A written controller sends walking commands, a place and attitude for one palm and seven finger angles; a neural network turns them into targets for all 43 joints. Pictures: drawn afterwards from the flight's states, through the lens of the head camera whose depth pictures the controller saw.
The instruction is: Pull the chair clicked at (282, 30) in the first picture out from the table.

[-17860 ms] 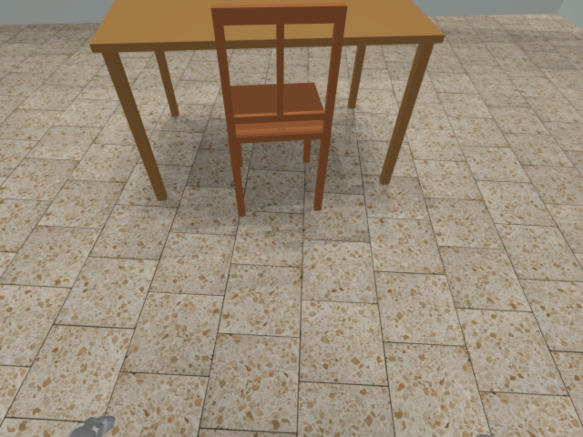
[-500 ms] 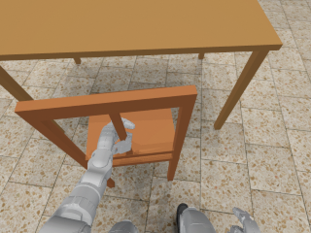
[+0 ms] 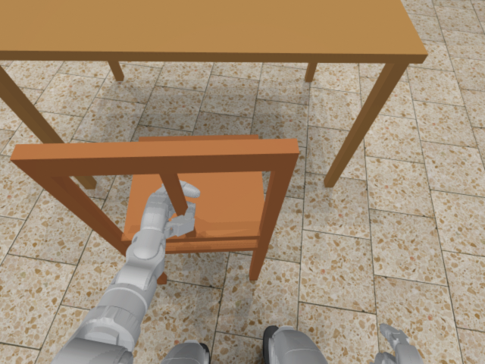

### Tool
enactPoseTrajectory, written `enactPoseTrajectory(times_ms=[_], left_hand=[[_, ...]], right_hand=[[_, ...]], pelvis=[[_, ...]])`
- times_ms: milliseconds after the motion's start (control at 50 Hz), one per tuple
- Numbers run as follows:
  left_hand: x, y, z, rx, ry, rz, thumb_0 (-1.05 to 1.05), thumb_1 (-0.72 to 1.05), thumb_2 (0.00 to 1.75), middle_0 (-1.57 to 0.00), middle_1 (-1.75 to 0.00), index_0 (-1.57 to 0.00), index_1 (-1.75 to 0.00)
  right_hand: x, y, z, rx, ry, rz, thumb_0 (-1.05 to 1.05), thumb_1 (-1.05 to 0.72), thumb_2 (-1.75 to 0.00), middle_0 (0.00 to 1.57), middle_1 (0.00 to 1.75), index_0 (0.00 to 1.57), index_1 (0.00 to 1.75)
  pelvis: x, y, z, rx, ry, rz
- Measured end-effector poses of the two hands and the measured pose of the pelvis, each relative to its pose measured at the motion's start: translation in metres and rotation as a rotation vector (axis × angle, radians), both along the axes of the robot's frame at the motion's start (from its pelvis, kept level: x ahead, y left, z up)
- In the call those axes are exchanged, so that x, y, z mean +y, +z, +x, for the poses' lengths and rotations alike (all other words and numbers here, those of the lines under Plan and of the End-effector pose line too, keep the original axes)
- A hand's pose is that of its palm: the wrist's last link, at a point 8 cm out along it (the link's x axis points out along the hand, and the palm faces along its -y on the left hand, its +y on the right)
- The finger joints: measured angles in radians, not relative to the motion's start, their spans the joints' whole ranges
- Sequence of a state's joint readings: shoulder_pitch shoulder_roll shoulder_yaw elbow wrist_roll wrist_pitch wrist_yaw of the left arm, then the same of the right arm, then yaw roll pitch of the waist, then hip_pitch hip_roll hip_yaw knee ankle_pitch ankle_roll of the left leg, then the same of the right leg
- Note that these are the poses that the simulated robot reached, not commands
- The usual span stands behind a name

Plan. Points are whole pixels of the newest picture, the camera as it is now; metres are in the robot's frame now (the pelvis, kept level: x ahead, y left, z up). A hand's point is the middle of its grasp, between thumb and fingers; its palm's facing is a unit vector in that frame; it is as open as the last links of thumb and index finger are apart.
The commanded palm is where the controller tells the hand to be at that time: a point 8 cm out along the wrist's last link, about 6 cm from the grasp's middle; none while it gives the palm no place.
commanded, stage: step backward, pulling the chair out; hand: left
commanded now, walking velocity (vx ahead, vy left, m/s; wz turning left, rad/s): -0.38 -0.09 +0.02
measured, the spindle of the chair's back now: (181, 208) +0.39 +0.12 -0.08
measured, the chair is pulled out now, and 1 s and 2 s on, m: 0.28 0.51 0.64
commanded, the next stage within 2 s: stop walking, hand still on the chair in 1.08 s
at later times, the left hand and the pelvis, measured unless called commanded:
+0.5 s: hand (181, 280) +0.25 +0.10 -0.06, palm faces -0.05 -0.99 -0.17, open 5.3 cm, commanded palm +0.23 +0.15 -0.05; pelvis -0.10 -0.02 +0.00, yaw +1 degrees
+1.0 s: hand (173, 361) +0.13 +0.10 -0.06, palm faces +0.01 -0.99 -0.17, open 5.3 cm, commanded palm +0.11 +0.16 -0.05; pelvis -0.22 -0.03 +0.00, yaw -1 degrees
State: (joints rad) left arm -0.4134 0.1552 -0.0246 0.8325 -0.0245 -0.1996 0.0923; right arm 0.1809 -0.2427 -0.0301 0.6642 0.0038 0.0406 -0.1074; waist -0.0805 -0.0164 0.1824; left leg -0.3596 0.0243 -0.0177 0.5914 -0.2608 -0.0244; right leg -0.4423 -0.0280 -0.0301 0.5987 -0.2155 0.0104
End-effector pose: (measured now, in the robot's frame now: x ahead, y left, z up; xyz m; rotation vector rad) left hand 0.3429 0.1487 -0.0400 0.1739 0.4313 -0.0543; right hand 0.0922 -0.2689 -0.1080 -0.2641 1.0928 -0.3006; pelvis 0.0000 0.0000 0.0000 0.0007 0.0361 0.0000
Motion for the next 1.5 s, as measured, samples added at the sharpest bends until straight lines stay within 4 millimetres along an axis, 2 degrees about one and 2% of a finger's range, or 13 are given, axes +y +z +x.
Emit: enactPoseTrajectory(times_ms=[80, 180, 320, 420, 580, 700, 800, 940, 1060, 1220, 1300, 1380, 1500], left_hand=[[0.002, 0.0, -0.021, -0.002, 0.015, 0.001, 0.04, 0.7, 0.78, -0.27, -1.23, -0.49, -1.45], [0.001, 0.0, -0.044, 0.003, 0.043, 0.011, 0.04, 0.68, 0.79, -0.29, -1.21, -0.49, -1.45], [0.0, 0.001, -0.071, 0.01, 0.033, 0.007, 0.04, 0.68, 0.79, -0.28, -1.22, -0.49, -1.45], [0.004, 0.001, -0.094, 0.012, 0.025, 0.001, 0.04, 0.69, 0.78, -0.26, -1.24, -0.49, -1.45], [0.004, 0.001, -0.128, 0.003, 0.064, 0.018, 0.04, 0.67, 0.8, -0.3, -1.22, -0.49, -1.45], [0.004, 0.001, -0.154, 0.002, 0.056, 0.011, 0.04, 0.68, 0.79, -0.29, -1.23, -0.49, -1.45], [0.008, 0.001, -0.181, 0.0, 0.038, -0.001, 0.03, 0.7, 0.77, -0.26, -1.25, -0.49, -1.45], [0.01, 0.001, -0.216, 0.002, 0.07, 0.011, 0.04, 0.69, 0.79, -0.29, -1.23, -0.49, -1.45], [0.002, 0.002, -0.244, 0.014, 0.118, 0.017, 0.04, 0.67, 0.79, -0.31, -1.18, -0.49, -1.45], [-0.003, 0.003, -0.276, 0.034, 0.08, 0.005, 0.04, 0.68, 0.79, -0.28, -1.23, -0.49, -1.45], [-0.002, 0.004, -0.296, 0.047, 0.068, -0.007, 0.04, 0.7, 0.78, -0.24, -1.23, -0.49, -1.45], [0.0, 0.005, -0.316, 0.058, 0.079, -0.008, 0.05, 0.7, 0.78, -0.25, -1.22, -0.49, -1.45], [0.0, 0.006, -0.342, 0.077, 0.106, 0.003, 0.06, 0.68, 0.79, -0.27, -1.2, -0.49, -1.45]], right_hand=[[0.009, -0.006, -0.005, -0.004, 0.043, 0.055, 0.0, -0.91, -0.9, 0.2, 0.3, 0.2, 0.3], [0.013, -0.013, -0.018, -0.008, 0.048, 0.11, 0.0, -0.9, -0.89, 0.21, 0.3, 0.2, 0.3], [0.006, -0.01, -0.046, -0.02, 0.059, 0.041, 0.0, -0.9, -0.89, 0.21, 0.3, 0.2, 0.3], [0.008, -0.004, -0.071, -0.008, 0.063, 0.025, 0.0, -0.9, -0.89, 0.21, 0.3, 0.2, 0.3], [0.006, -0.014, -0.116, 0.011, 0.043, 0.092, 0.0, -0.9, -0.89, 0.21, 0.3, 0.2, 0.3], [-0.005, -0.01, -0.152, 0.008, 0.026, 0.027, 0.0, -0.9, -0.89, 0.21, 0.3, 0.2, 0.3], [-0.002, -0.001, -0.178, 0.019, 0.03, 0.001, 0.0, -0.91, -0.89, 0.21, 0.3, 0.2, 0.3], [0.008, -0.013, -0.208, 0.035, 0.07, 0.106, 0.0, -0.9, -0.89, 0.21, 0.3, 0.2, 0.3], [-0.008, -0.017, -0.236, 0.014, 0.021, 0.123, 0.0, -0.9, -0.89, 0.21, 0.3, 0.2, 0.3], [-0.031, -0.004, -0.27, -0.007, 0.019, -0.01, 0.0, -0.91, -0.89, 0.21, 0.3, 0.2, 0.3], [-0.024, 0.005, -0.284, -0.022, 0.026, -0.016, 0.0, -0.91, -0.9, 0.2, 0.3, 0.2, 0.3], [-0.008, 0.001, -0.294, -0.033, 0.047, 0.054, 0.0, -0.91, -0.9, 0.2, 0.3, 0.2, 0.3], [0.007, -0.004, -0.302, -0.042, 0.046, 0.128, 0.01, -0.9, -0.89, 0.21, 0.3, 0.2, 0.3]], pelvis=[[-0.009, 0.0, -0.01, 0.006, -0.004, -0.011], [-0.019, 0.003, -0.034, -0.011, 0.004, -0.03], [-0.008, -0.002, -0.064, 0.007, 0.043, -0.022], [-0.008, 0.001, -0.085, -0.002, 0.025, 0.001], [-0.022, 0.001, -0.123, -0.016, 0.016, -0.029], [-0.01, -0.003, -0.151, 0.003, 0.034, -0.021], [-0.006, 0.0, -0.173, -0.008, 0.016, -0.007], [-0.025, 0.001, -0.202, -0.02, -0.014, -0.031], [-0.038, 0.001, -0.235, -0.024, -0.013, -0.031], [-0.022, -0.004, -0.267, -0.02, 0.034, -0.005], [-0.019, 0.001, -0.282, -0.041, 0.008, 0.007], [-0.024, 0.003, -0.29, -0.059, 0.005, -0.012], [-0.031, 0.006, -0.291, -0.067, -0.003, -0.007]])
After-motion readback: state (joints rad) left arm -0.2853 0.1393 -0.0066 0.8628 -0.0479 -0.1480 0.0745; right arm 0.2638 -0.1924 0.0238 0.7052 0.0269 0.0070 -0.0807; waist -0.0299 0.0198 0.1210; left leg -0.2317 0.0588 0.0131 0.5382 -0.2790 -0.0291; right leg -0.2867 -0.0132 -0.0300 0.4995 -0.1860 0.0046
